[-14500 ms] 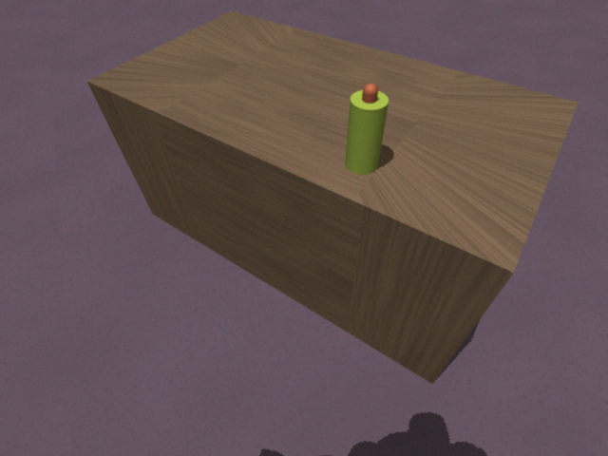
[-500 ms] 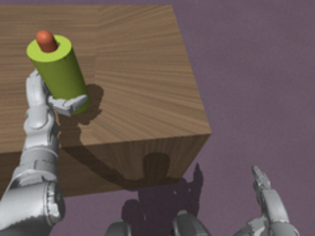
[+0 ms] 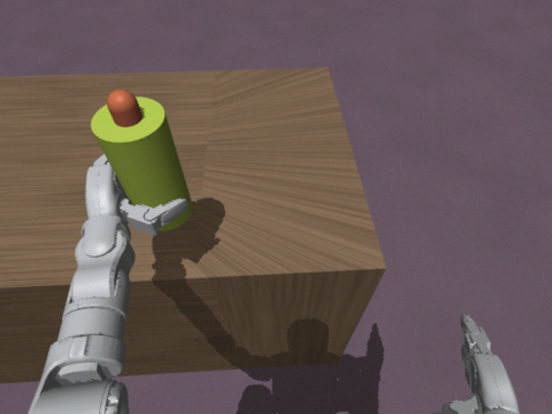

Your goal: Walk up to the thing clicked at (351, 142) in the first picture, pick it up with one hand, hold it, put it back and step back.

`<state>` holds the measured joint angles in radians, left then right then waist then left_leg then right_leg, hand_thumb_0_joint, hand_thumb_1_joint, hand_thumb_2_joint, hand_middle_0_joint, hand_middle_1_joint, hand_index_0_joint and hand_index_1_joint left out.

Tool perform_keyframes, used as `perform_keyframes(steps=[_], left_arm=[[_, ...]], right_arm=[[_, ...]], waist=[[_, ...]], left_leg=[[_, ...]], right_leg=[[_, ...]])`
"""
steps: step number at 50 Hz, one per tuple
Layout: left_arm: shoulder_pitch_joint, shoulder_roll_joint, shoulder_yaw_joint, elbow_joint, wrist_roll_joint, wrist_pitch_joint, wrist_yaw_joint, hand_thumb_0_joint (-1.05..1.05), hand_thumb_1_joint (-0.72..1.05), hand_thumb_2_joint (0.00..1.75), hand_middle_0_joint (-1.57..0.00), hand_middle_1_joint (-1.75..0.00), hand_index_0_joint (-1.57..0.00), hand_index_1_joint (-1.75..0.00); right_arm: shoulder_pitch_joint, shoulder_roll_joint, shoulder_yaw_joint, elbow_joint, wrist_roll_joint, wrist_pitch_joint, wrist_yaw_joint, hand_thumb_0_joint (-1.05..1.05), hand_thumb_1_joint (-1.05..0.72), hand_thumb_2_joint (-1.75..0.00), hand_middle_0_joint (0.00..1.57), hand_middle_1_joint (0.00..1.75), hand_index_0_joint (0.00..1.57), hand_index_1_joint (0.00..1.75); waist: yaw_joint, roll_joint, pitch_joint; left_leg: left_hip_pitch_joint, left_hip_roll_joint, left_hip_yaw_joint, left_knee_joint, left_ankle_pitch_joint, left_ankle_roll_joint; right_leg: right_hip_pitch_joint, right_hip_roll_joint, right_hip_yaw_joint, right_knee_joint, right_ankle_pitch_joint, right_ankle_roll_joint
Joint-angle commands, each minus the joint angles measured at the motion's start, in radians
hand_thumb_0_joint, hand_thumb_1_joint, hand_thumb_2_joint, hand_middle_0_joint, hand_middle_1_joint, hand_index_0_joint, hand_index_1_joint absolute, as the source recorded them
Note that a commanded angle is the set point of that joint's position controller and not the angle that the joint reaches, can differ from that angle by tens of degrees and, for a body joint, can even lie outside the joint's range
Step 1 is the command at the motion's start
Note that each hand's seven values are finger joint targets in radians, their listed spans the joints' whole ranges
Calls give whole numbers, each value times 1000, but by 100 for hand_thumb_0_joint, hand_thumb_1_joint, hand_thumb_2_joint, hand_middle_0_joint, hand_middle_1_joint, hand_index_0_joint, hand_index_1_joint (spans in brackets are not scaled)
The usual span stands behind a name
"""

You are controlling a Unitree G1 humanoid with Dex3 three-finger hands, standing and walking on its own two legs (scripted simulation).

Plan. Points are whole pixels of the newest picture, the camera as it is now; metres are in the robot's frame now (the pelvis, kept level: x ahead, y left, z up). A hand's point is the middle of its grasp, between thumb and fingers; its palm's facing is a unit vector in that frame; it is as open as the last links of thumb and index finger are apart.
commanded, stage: lift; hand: left
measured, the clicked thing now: (146, 162) +0.41 +0.17 +0.16
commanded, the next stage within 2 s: hold in 0.74 s
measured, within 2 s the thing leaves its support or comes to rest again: neither
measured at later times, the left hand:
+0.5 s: hand (144, 200) +0.35 +0.16 +0.16, palm faces +0.18 -0.98 -0.05, open 11.3 cm
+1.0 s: hand (131, 202) +0.32 +0.17 +0.19, palm faces +0.17 -0.98 -0.03, open 11.3 cm
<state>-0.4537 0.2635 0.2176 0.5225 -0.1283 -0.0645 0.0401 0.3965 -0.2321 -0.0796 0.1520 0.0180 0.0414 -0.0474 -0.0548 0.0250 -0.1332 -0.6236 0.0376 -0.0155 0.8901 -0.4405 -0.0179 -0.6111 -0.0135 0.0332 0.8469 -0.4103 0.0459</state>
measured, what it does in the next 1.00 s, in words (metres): stands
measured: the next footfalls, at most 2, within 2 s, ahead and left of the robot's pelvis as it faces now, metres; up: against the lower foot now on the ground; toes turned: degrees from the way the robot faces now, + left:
none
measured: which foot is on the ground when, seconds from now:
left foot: down 0.00-1.00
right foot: down 0.00-1.00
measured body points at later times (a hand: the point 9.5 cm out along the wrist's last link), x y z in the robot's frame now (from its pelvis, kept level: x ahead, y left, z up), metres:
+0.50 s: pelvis -0.02 -0.01 +0.02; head -0.02 -0.02 +0.47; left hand +0.33 +0.22 +0.16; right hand +0.15 -0.26 -0.04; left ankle +0.00 +0.13 -0.70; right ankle +0.01 -0.15 -0.70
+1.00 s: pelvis -0.02 -0.01 +0.02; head -0.04 -0.03 +0.47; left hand +0.31 +0.22 +0.19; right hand +0.15 -0.26 -0.04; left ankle +0.00 +0.13 -0.70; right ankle +0.01 -0.15 -0.70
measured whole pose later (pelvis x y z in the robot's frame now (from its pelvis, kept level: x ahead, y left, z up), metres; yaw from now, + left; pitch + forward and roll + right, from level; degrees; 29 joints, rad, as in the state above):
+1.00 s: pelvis -0.02 -0.01 +0.02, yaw +1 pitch +0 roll +0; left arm -0.23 0.21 0.19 0.03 -0.17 0.31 0.03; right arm 0.28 -0.21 -0.07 0.55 0.03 -0.20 -0.09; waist -0.01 0.05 -0.06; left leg -0.35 0.03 -0.02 0.68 -0.33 -0.02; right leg -0.34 -0.03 0.02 0.67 -0.32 0.04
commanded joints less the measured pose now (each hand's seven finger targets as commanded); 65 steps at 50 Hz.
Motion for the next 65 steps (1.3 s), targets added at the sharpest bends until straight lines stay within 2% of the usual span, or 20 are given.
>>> perform_keyframes(steps=[1,9,14,16,19,21,23,25,27,29,34,42,47,49,50,52,57,61,62,65], left_arm=[[-484,192,50,-383,-31,-57,17,0,4,134,-125,-146,-127,-146],[-414,176,50,-514,-42,26,23,0,-1,133,-127,-147,-129,-147],[-378,143,30,-581,-42,73,24,0,2,134,-127,-148,-130,-148],[-389,185,61,-627,-41,85,29,0,2,135,-127,-148,-130,-148],[-344,156,49,-651,-49,106,22,0,4,136,-128,-149,-131,-150],[-300,125,33,-615,-52,132,22,0,4,135,-127,-149,-130,-149],[-391,157,41,-745,-48,134,22,0,3,135,-128,-149,-131,-149],[-299,148,55,-666,-57,155,21,0,2,136,-128,-150,-131,-150],[-302,105,18,-675,-54,174,18,0,1,135,-129,-149,-132,-150],[-316,157,67,-710,-58,178,20,0,-1,135,-128,-149,-130,-150],[-320,116,33,-775,-61,207,13,0,-1,133,-129,-149,-131,-149],[-269,121,51,-748,-63,253,8,0,-5,133,-130,-149,-132,-150],[-302,117,44,-883,-73,252,-2,0,-3,124,-126,-143,-128,-143],[-212,122,73,-779,-76,273,0,0,-5,124,-125,-143,-127,-144],[-250,97,35,-863,-76,270,-5,0,-6,124,-125,-142,-127,-143],[-267,131,65,-883,-72,272,-1,0,-8,122,-125,-142,-127,-143],[-247,107,47,-920,-76,300,-7,0,-3,125,-126,-143,-128,-144],[-180,126,92,-864,-82,330,-1,0,-7,123,-125,-143,-127,-144],[-227,93,40,-958,-79,330,-6,0,-6,123,-125,-142,-127,-143],[-189,110,63,-938,-78,342,-7,0,-3,123,-124,-142,-127,-142]], right_arm=[[-36,-127,-79,-128,1,-65,-23,0,57,-5,5,5,5,5],[-98,-132,-81,-89,8,-109,-38,0,55,-5,5,5,5,5],[-108,-81,-30,-9,7,-130,-42,0,55,-5,5,5,5,5],[-138,-119,-63,-3,8,-140,-49,0,55,-5,5,5,5,5],[-129,-76,-33,60,7,-156,-50,0,55,-5,5,5,5,5],[-146,-121,-60,30,7,-171,-57,0,55,-5,5,5,5,5],[-143,-62,-12,95,7,-181,-52,0,55,-5,5,5,5,5],[-160,-113,-58,95,8,-197,-60,0,54,-5,5,5,5,5],[-186,-76,-15,79,8,-211,-54,0,54,-5,5,5,5,5],[-172,-101,-45,143,8,-219,-60,0,54,-5,5,5,5,5],[-179,-82,-31,175,9,-248,-54,0,53,-5,5,5,5,5],[-229,-99,-43,206,10,-282,-55,0,52,-6,5,5,5,5],[-226,-66,-26,240,8,-300,-53,0,51,-6,5,5,5,5],[-221,-119,-60,212,8,-307,-62,0,51,-6,5,5,5,5],[-234,-77,-26,225,8,-311,-56,0,51,-6,5,5,5,5],[-241,-81,-39,234,9,-315,-59,0,51,-6,5,5,5,5],[-244,-97,-52,250,6,-329,-61,0,51,-6,5,5,5,5],[-220,-101,-57,279,6,-331,-65,0,50,-6,5,5,5,5],[-250,-66,-29,275,7,-333,-60,0,51,-6,5,5,5,5],[-244,-95,-53,275,6,-336,-59,0,51,-6,5,5,5,5]], waist=[[2,40,-315],[15,4,-300],[32,6,-242],[28,7,-247],[40,5,-220],[19,-29,-221],[35,33,-219],[26,-12,-205],[31,-21,-190],[34,-8,-173],[36,7,-171],[41,5,-141],[51,26,-166],[33,-38,-141],[41,3,-154],[49,22,-171],[48,16,-154],[47,-14,-153],[52,13,-154],[54,10,-166]], left_leg=[[241,-25,31,-152,349,8],[281,-27,37,-185,336,15],[278,-29,37,-214,309,17],[290,-32,39,-230,258,18],[284,-35,40,-241,237,20],[316,-31,38,-249,251,23],[325,-37,40,-256,236,19],[327,-35,36,-266,230,23],[329,-36,36,-273,217,24],[336,-37,35,-285,202,23],[353,-36,31,-296,217,20],[366,-37,27,-318,224,20],[373,-45,31,-317,226,21],[386,-40,30,-319,235,26],[391,-43,30,-320,238,24],[403,-41,27,-320,261,20],[405,-42,23,-335,241,18],[412,-44,25,-330,272,24],[411,-48,28,-329,286,22],[418,-40,19,-335,315,16]], right_leg=[[174,26,-60,-107,342,-43],[234,20,-59,-150,337,-34],[244,16,-61,-177,306,-34],[245,15,-58,-197,260,-33],[261,10,-60,-213,238,-31],[261,14,-61,-223,252,-29],[256,10,-61,-227,236,-33],[267,10,-63,-237,226,-29],[272,11,-65,-249,214,-30],[265,11,-66,-255,197,-29],[272,13,-71,-261,210,-32],[290,14,-75,-280,210,-32],[309,10,-72,-292,213,-31],[305,13,-75,-299,223,-24],[314,11,-73,-297,227,-28],[316,13,-76,-293,240,-32],[317,15,-80,-307,220,-33],[333,12,-79,-313,249,-27],[330,10,-78,-309,266,-29],[348,15,-86,-299,285,-33]])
